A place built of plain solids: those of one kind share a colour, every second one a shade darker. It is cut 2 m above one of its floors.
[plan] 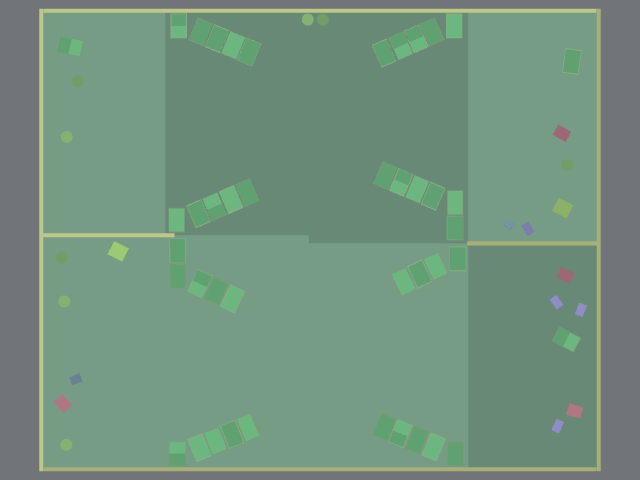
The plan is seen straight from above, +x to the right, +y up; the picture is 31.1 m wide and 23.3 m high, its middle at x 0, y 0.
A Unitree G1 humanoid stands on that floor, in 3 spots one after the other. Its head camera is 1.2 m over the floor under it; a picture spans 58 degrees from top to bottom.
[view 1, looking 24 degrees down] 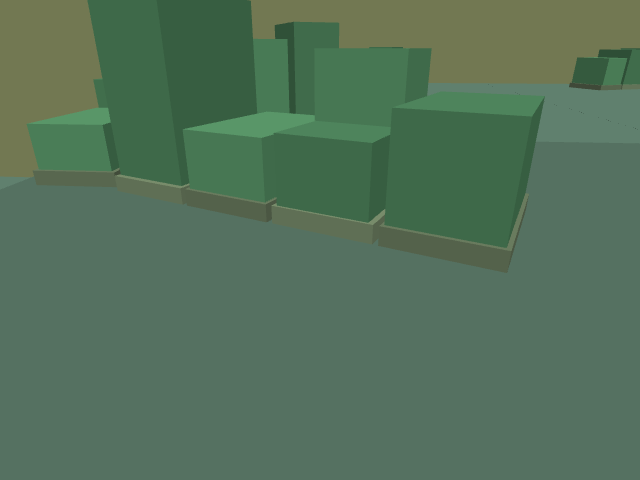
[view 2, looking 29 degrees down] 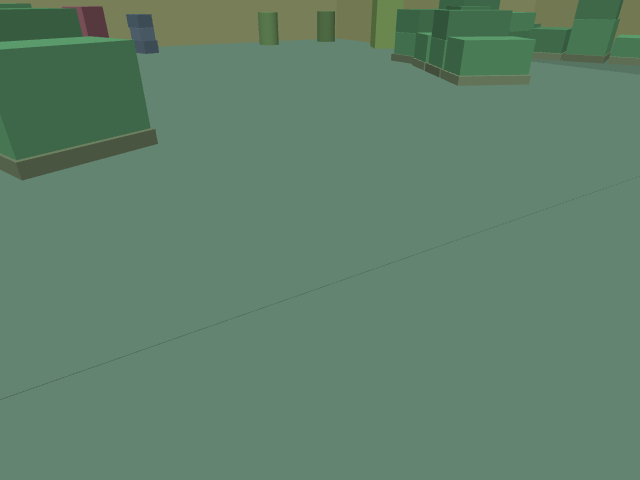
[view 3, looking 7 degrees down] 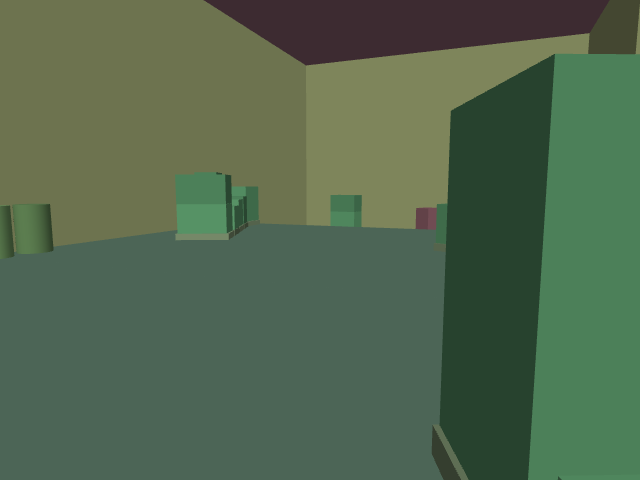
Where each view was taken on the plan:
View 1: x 3.93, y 6.13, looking -85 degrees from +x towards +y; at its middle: floor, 2.95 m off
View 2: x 0.92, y -9.17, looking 149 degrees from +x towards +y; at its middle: floor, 2.48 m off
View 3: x -5.29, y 2.78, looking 22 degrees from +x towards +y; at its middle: floor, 9.85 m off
